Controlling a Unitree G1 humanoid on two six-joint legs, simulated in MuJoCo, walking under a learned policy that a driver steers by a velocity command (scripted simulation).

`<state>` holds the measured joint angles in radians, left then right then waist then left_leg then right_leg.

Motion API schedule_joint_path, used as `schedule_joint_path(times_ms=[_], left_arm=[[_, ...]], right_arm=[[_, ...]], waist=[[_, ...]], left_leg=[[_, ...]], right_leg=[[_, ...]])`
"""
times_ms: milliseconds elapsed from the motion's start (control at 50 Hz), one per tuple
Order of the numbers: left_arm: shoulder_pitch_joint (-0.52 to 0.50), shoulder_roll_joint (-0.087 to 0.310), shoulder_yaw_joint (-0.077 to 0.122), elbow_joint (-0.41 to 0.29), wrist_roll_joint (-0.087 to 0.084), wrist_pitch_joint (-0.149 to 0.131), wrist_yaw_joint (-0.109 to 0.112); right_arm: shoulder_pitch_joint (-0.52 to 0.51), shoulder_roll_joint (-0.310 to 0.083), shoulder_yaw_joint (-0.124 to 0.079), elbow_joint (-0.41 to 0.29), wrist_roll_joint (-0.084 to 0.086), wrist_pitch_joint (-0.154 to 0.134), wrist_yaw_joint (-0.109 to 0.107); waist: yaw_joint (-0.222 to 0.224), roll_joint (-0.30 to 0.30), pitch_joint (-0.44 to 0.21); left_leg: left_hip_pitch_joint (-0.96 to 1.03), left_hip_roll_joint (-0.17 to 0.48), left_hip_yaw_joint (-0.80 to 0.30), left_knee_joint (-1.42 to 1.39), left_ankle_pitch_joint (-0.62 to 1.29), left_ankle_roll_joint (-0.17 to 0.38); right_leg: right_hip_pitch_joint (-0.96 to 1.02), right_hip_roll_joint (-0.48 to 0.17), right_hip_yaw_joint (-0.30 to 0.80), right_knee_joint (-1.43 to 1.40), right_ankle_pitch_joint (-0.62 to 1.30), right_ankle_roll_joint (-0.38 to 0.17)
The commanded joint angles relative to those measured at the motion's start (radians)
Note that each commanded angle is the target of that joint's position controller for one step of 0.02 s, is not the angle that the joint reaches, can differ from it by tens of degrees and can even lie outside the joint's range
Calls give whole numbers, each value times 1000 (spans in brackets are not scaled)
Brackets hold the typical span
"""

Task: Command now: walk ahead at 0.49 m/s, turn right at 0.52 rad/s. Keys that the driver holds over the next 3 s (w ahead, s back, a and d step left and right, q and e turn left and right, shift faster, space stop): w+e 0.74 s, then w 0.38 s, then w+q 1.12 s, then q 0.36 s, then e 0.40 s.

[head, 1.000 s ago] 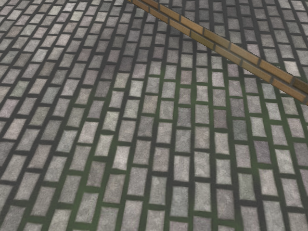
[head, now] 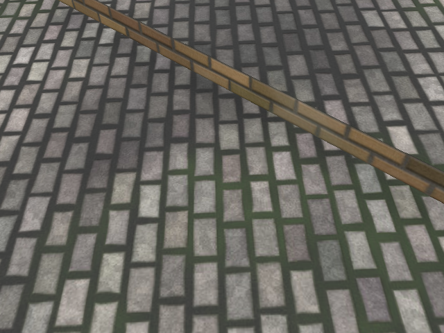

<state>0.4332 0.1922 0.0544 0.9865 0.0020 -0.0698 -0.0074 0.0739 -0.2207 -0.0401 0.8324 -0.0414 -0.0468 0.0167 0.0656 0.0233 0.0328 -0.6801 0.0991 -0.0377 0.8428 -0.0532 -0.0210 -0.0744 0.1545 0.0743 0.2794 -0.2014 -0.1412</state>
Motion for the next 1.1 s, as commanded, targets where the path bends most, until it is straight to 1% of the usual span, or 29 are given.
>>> schedule_joint_path(times_ms=[20,100,140,180,200,220,240,260,280,300,320,360,440,500,580,660,720,740,760,780,800,820,840,860,900,920,960,1020,1100], left_arm=[[79,139,25,-41,1,-8,9],[134,147,25,-40,14,-2,22],[129,162,29,-47,19,0,30],[60,185,34,-67,18,-2,34],[41,197,37,-73,15,-7,27],[12,198,37,-83,6,-17,14],[14,136,22,-124,-7,-28,7],[145,75,14,-136,-41,-16,13],[120,171,26,-115,-1,-1,24],[35,168,30,-120,13,6,15],[-15,145,27,-132,17,9,6],[-39,126,28,-144,36,32,-15],[-126,98,19,-194,37,60,-40],[-240,95,11,-244,36,60,-53],[-390,75,-11,-297,30,51,-69],[-491,89,-16,-341,37,50,-75],[-443,112,-5,-336,45,51,-63],[-356,130,5,-312,46,46,-57],[-199,156,22,-260,57,36,-47],[-40,230,49,-222,67,31,-28],[-67,321,65,-240,48,36,-14],[-16,286,61,-235,26,47,-1],[-79,255,52,-214,20,45,8],[-123,207,40,-206,15,36,6],[-185,158,21,-200,7,15,3],[-179,148,16,-193,5,3,0],[-147,163,18,-166,-1,-13,-4],[-78,173,19,-129,-3,-17,-4],[-10,162,9,-89,-2,-20,-3]], right_arm=[[-116,-61,-8,-92,5,-4,6],[-237,-63,4,-149,13,-10,11],[-247,-74,6,-171,19,-19,12],[-139,-99,-1,-152,24,-30,4],[-23,-128,-13,-118,26,-37,-6],[129,-167,-28,-86,19,-51,-21],[303,-249,-47,-78,-7,-55,-43],[273,-304,-60,-85,-22,-42,-40],[222,-214,-54,-92,-2,-31,-32],[158,-128,-33,-101,7,-32,-29],[133,-94,-23,-94,4,-35,-24],[156,-83,-17,-65,9,-47,-26],[222,-91,-21,-25,29,-78,-16],[261,-93,-21,-4,24,-76,-14],[298,-117,-24,16,24,-72,-17],[367,-152,-32,48,22,-55,-31],[389,-192,-39,67,19,-30,-42],[392,-206,-41,69,19,-20,-45],[391,-205,-38,64,23,-12,-44],[400,-164,-25,33,21,-13,-39],[430,-63,-3,-38,31,-18,-13],[289,-164,-27,-46,23,-25,-13],[233,-148,-22,-68,42,-35,-9],[247,-133,-16,-52,40,-42,-8],[311,-113,-12,-17,8,-11,-4],[325,-106,-13,-6,0,4,1],[302,-97,-15,-10,-2,19,12],[178,-98,-19,-43,3,25,16],[50,-91,-16,-75,12,18,20]], waist=[[14,-69,35],[48,-91,40],[38,-106,36],[-29,-119,2],[-74,-106,-61],[-153,-69,-148],[-204,34,-311],[-117,263,-393],[-96,122,-291],[-89,23,-157],[-80,-18,-84],[-54,46,-38],[-43,65,-28],[-55,58,2],[-85,58,34],[-112,54,59],[-80,80,6],[-44,83,-47],[22,50,-136],[79,-55,-256],[2,-270,-330],[70,-85,-295],[29,-73,-158],[-18,-28,-94],[-90,-31,-61],[-99,-39,-62],[-106,-42,-38],[-72,-58,17],[-37,-71,40]], left_leg=[[-35,-46,34,-77,83,-14],[-43,-86,40,-184,33,-4],[13,-100,32,-249,5,14],[230,-135,34,-335,-54,46],[401,-161,46,-370,-66,66],[635,-102,1,-405,-32,99],[883,147,-232,-401,-216,144],[1051,373,-667,-494,-226,267],[929,338,-685,-520,-320,262],[782,282,-511,-546,-288,234],[677,234,-380,-581,-185,211],[578,168,-214,-622,-40,175],[573,161,-60,-662,148,179],[577,144,41,-683,202,176],[581,121,154,-687,234,151],[701,163,201,-650,309,141],[777,177,259,-458,694,126],[775,176,273,-313,773,123],[681,162,290,-104,692,108],[453,137,290,187,314,84],[21,-56,229,516,-533,29],[-64,-52,60,550,-442,35],[-82,-4,47,498,-316,45],[-11,22,45,406,-267,47],[124,46,39,309,-248,34],[156,42,45,292,-244,30],[134,36,57,247,-198,21],[26,41,66,149,-77,10],[-26,23,75,-8,44,11]], right_leg=[[-2,-261,242,-75,324,-59],[108,-267,277,-6,464,-70],[135,-280,302,34,525,-67],[76,-265,293,114,656,-29],[47,-235,282,225,745,-8],[-50,-185,248,413,676,13],[-194,-134,181,675,329,24],[-485,6,63,930,-375,50],[-563,-97,53,1008,-287,40],[-557,-131,41,989,-182,47],[-541,-158,30,957,-133,56],[-507,-191,13,916,-110,69],[-582,-211,-12,894,-35,78],[-646,-222,-34,804,73,89],[-583,-214,-105,544,215,79],[-549,-197,-170,394,131,41],[-415,-112,-226,335,-29,-13],[-312,-72,-231,306,-64,-38],[-90,-48,-207,228,-33,-71],[188,-235,42,195,-155,-123],[448,-532,578,99,-139,-257],[399,-520,592,17,-50,-233],[279,-482,405,11,103,-201],[146,-435,307,-7,250,-164],[-3,-354,169,-51,349,-111],[-31,-337,143,-70,381,-109],[-50,-314,102,-104,407,-103],[-21,-298,76,-144,392,-71],[49,-288,49,-148,418,-38]])
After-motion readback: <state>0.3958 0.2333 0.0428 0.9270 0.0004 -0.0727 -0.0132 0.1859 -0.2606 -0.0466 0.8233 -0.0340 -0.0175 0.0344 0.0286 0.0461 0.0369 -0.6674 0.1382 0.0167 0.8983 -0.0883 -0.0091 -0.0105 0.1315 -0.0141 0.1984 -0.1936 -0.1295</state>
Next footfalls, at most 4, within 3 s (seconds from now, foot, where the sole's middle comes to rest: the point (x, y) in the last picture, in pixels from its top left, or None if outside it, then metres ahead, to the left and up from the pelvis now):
0.22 left None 0.33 0.12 -0.78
0.76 right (310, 328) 0.51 -0.17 -0.78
1.34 left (316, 227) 0.86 -0.21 -0.78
1.78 right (385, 196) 1.00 -0.47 -0.78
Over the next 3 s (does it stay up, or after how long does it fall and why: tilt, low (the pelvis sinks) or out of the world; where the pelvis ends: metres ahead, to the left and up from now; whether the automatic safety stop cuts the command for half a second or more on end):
stays up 1.40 -0.36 0.14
